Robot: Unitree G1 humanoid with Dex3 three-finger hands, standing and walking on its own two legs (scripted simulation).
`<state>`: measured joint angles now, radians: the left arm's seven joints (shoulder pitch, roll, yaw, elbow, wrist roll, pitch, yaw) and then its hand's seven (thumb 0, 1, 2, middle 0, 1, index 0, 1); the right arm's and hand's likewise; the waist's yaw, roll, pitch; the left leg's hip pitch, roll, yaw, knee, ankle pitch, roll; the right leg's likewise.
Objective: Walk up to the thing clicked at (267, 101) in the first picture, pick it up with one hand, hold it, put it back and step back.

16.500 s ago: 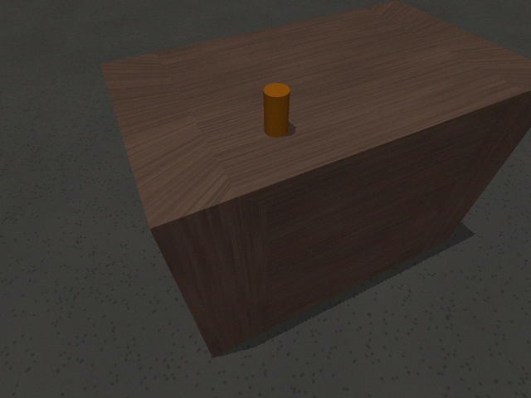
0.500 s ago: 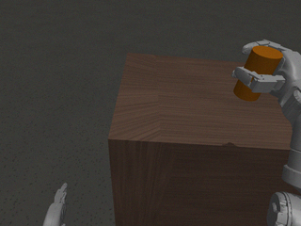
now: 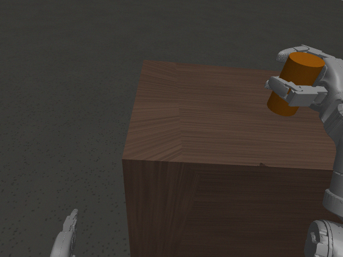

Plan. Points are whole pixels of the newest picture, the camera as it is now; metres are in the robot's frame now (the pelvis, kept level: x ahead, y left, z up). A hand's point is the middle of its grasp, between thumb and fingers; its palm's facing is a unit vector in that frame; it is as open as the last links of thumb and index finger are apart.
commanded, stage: hold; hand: right
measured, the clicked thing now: (292, 85) +0.33 -0.17 +0.31
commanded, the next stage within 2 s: crouch in 1.68 s
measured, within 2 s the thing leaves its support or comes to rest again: neither
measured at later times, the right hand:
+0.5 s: hand (286, 84) +0.33 -0.16 +0.31, palm faces +0.03 +1.00 -0.04, open 7.6 cm
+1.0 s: hand (285, 81) +0.33 -0.16 +0.31, palm faces +0.03 +1.00 -0.03, open 7.6 cm
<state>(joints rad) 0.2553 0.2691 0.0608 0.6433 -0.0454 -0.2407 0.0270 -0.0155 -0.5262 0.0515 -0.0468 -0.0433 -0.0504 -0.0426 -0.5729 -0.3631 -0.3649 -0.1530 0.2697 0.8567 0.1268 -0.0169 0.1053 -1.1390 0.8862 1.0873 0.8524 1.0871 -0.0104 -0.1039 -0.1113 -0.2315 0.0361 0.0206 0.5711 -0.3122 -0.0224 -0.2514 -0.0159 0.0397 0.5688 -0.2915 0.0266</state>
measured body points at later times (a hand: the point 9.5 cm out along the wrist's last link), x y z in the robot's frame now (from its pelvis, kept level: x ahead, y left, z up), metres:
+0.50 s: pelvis +0.00 +0.00 +0.00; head -0.06 +0.04 +0.45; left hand +0.17 +0.26 -0.07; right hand +0.32 -0.21 +0.31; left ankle +0.00 +0.13 -0.73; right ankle +0.01 -0.14 -0.73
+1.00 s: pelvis -0.01 +0.00 +0.00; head -0.06 +0.04 +0.45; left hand +0.17 +0.25 -0.07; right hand +0.33 -0.21 +0.32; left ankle +0.00 +0.13 -0.73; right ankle +0.01 -0.14 -0.73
